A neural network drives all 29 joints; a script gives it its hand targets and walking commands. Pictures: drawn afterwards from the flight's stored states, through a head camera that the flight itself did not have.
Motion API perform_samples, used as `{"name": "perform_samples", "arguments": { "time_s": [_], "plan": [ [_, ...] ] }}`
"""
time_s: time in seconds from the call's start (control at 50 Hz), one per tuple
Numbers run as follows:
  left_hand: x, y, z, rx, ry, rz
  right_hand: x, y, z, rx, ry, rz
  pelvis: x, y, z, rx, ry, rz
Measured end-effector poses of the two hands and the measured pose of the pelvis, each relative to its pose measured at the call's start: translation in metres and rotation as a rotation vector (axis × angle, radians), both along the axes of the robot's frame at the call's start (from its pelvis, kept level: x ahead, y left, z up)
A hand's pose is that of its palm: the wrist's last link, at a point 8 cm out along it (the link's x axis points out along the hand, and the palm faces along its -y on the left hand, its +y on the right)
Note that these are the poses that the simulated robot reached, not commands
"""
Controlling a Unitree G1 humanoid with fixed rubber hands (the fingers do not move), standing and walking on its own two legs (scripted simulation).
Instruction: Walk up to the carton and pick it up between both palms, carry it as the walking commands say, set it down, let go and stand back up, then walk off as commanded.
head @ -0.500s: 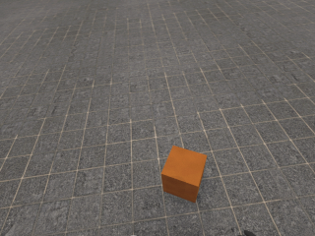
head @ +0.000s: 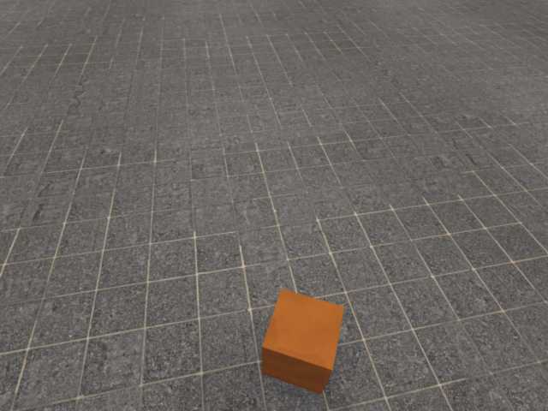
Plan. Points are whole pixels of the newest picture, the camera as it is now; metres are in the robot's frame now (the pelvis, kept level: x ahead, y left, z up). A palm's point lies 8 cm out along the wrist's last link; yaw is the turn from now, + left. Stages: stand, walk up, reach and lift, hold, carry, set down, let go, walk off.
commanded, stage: walk up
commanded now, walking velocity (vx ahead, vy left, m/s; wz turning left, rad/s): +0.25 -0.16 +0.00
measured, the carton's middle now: (301, 341) +0.49 -0.09 -0.64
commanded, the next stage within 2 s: none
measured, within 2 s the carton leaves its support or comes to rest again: neither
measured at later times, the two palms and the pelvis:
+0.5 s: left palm out of the picture +0.09 +0.18 -0.13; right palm out of the picture +0.11 -0.27 -0.13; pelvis +0.03 -0.04 +0.00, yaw +1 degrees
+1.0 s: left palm out of the picture +0.09 +0.16 -0.12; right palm out of the picture +0.08 -0.30 -0.13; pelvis +0.01 -0.07 +0.00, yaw +0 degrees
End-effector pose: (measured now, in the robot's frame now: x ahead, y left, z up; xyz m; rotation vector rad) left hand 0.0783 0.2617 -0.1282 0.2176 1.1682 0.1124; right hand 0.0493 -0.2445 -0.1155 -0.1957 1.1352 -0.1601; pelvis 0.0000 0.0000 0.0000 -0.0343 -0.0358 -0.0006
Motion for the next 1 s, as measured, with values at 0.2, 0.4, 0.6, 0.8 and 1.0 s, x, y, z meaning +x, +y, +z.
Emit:
{"name": "perform_samples", "arguments": {
  "time_s": [0.2,0.4,0.6,0.8,1.0],
  "plan": [
    [0.035,-0.061,0.011,0.006,-0.015,-0.022,0.01,-0.031,-0.024,0.081,0.062,-0.031,0.025,-0.039,-0.002,0.072,0.038,-0.016],
    [0.021,-0.086,0.005,-0.014,-0.003,0.044,0.058,-0.036,-0.02,0.077,0.008,0.016,0.031,-0.045,0.0,0.066,0.052,0.01],
    [0.016,-0.064,-0.005,-0.032,0.031,0.036,0.049,-0.035,-0.004,-0.002,-0.008,-0.002,0.025,-0.038,0.0,0.02,0.039,0.006],
    [0.02,-0.08,0.012,0.024,-0.009,0.013,0.038,-0.055,-0.019,0.053,0.003,-0.014,0.021,-0.064,0.0,0.048,0.038,-0.003],
    [0.008,-0.105,0.004,-0.037,-0.028,0.039,0.031,-0.056,-0.015,0.044,-0.014,-0.006,0.009,-0.066,0.0,0.045,0.024,0.005]
  ]
}}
